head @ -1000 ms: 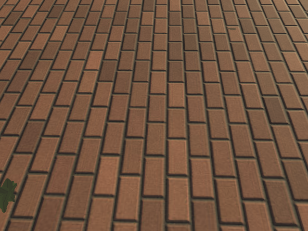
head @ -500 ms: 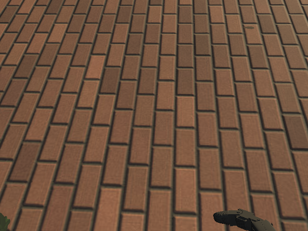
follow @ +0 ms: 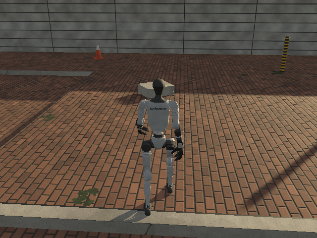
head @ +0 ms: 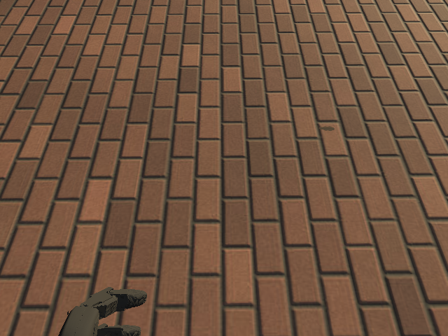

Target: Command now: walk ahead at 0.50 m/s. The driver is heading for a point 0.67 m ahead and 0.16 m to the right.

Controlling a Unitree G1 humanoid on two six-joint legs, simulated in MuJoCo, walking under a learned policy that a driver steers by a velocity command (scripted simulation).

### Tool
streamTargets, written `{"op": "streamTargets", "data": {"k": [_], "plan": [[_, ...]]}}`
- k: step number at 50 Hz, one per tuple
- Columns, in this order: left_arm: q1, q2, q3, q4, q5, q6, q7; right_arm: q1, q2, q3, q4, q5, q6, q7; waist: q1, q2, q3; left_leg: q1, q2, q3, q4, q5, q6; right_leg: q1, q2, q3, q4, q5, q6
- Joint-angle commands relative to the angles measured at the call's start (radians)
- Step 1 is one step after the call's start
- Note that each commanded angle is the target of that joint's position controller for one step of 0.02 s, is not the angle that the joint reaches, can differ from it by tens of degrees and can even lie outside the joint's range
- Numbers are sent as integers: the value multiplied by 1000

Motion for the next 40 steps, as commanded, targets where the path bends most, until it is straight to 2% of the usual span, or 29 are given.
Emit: {"op": "streamTargets", "data": {"k": [1, 2, 3, 4, 5, 6, 7, 9, 10, 12, 14, 15, 19, 21, 23, 25, 26, 27, 28, 29, 30, 31, 32, 33, 34, 35, 36, 37, 40], "plan": [[8, 148, 61, -52, -28, -34, 23, -6, -182, -51, -30, -8, 1, -20, 113, 65, -5, -24, 217, -56, 160, 1067, 111, 260, 58, -46, -31, 36, -78], [177, 190, 72, -3, -22, -44, 29, 58, -121, -37, -43, -20, -7, -32, 129, -14, -217, -214, 141, -26, 381, 926, 49, 677, -22, 28, 117, 215, -181], [417, 197, 68, 57, -20, -44, 32, 169, -50, -4, -71, -31, -17, -27, 180, -219, -446, -581, -14, -33, 674, 403, -20, 1149, -243, 420, -18, 61, -367], [557, 262, 100, 109, -90, -25, 51, -16, -138, -43, -73, 101, -9, -65, 269, -218, -329, -771, -50, -70, 1066, -117, -51, 1086, -361, 701, -159, -2, -330], [466, 235, 80, 103, -98, -26, 65, -112, -186, -61, -132, 117, -19, -68, 236, -130, -202, -872, 7, -171, 1186, -100, -23, 942, -327, 625, -191, -48, -245], [349, 207, 68, 76, -75, -33, 72, -187, -164, -61, -161, 112, -25, -72, 187, -74, -99, -870, 53, -155, 1165, 7, -3, 752, -296, 473, -220, 39, -200], [292, 171, 58, 73, -57, -43, 67, -195, -149, -64, -173, 98, -22, -79, 140, -45, -51, -838, 87, -126, 1121, 81, 1, 629, -259, 365, -261, 111, -182], [246, 95, 37, 86, -45, -57, 53, -152, -119, -74, -182, 83, 3, -80, 72, -67, -34, -752, 140, -120, 1052, 142, 14, 501, -190, 250, -332, 31, -166], [251, 94, 38, 96, -47, -61, 49, -137, -105, -74, -182, 79, 16, -79, 61, -72, -23, -743, 151, -116, 1037, 157, 17, 464, -179, 231, -363, -12, -174], [267, 133, 46, 115, -52, -70, 49, -165, -100, -78, -201, 71, 38, -84, 43, -49, 27, -787, 174, -109, 977, 191, 4, 399, -182, 206, -404, -8, -189], [294, 169, 55, 128, -45, -72, 57, -236, -111, -80, -229, 56, 46, -87, 51, -19, 59, -833, 190, -107, 859, 282, -20, 371, -181, 177, -425, 19, -196], [307, 176, 57, 133, -48, -69, 62, -277, -114, -78, -242, 53, 45, -87, 61, -18, 67, -834, 191, -104, 776, 342, -26, 371, -171, 156, -428, 35, -188], [376, 210, 65, 153, -63, -60, 75, -430, -104, -67, -278, 62, 35, -75, 118, -29, 79, -745, 140, -62, 464, 508, -29, 404, -140, 89, -431, 33, -146], [417, 218, 68, 171, -71, -55, 75, -490, -113, -66, -296, 69, 35, -66, 144, -34, 93, -750, 127, -60, 388, 511, -27, 477, -162, 96, -413, -8, -142], [448, 217, 71, 189, -72, -44, 76, -537, -126, -68, -320, 72, 31, -53, 159, -44, 110, -773, 120, -67, 329, 470, -9, 562, -193, 110, -376, -15, -134], [458, 222, 75, 198, -73, -29, 78, -551, -143, -74, -340, 71, 23, -41, 148, -54, 111, -728, 102, -70, 276, 392, 13, 597, -212, 143, -319, 14, -119], [448, 231, 79, 197, -73, -24, 79, -522, -157, -81, -337, 69, 18, -39, 126, -68, 96, -663, 84, -61, 253, 354, 22, 599, -212, 154, -282, 58, -109], [425, 238, 80, 192, -73, -19, 80, -447, -178, -93, -318, 65, 13, -42, 79, -74, 57, -544, 55, -39, 221, 331, 35, 588, -188, 145, -200, 169, -93], [415, 215, 71, 184, -67, -17, 80, -288, -227, -119, -272, 60, 10, -50, 12, -58, -42, -315, 54, -37, 225, 344, 62, 525, -129, 111, -28, 240, -67], [407, 160, 49, 150, -46, -20, 80, -86, -313, -142, -242, 43, 8, -62, -56, 53, -209, 13, 251, -238, 267, 414, 128, 311, -50, 52, 297, -12, -22], [537, 51, 19, 143, -62, -42, 75, -36, -370, -153, -223, 40, 15, -60, 0, 321, -330, 320, 463, -664, 158, 285, 277, -67, 96, 45, 619, -567, 38], [500, 156, 44, 166, -84, -56, 72, -32, -270, -133, -234, 44, 19, -64, -38, 224, -323, 288, 444, -732, 97, 154, 267, -169, 51, 164, 759, -582, 42], [405, 199, 59, 138, -95, -58, 73, -108, -223, -118, -244, 49, 18, -71, -28, 161, -184, 157, 419, -569, 82, 161, 219, -220, 5, 150, 786, -493, 39], [346, 195, 61, 125, -89, -53, 80, -192, -193, -107, -254, 49, 17, -71, 5, 88, -108, 3, 382, -453, 47, 215, 193, -181, -44, 125, 754, -401, 41], [316, 186, 68, 116, -78, -44, 86, -247, -162, -100, -251, 47, 15, -68, 35, 79, -41, -122, 345, -363, 3, 254, 178, -141, -71, 120, 704, -349, 41], [336, 169, 72, 116, -78, -29, 86, -278, -140, -94, -246, 39, 11, -66, 70, 105, -9, -200, 316, -286, -37, 276, 162, -87, -94, 128, 671, -313, 39], [350, 148, 71, 115, -82, -16, 85, -288, -135, -96, -240, 37, 7, -65, 86, 117, 5, -243, 305, -240, -68, 293, 158, -55, -99, 126, 652, -294, 39], [348, 131, 70, 109, -82, -5, 84, -288, -143, -100, -232, 38, 3, -67, 95, 107, 21, -264, 303, -195, -90, 336, 162, -55, -102, 125, 639, -275, 41], [303, 122, 74, 81, -73, 11, 83, -267, -178, -114, -209, 35, -1, -79, 101, 65, 52, -256, 304, -85, -113, 439, 166, -117, -102, 142, 556, -168, 53]]}}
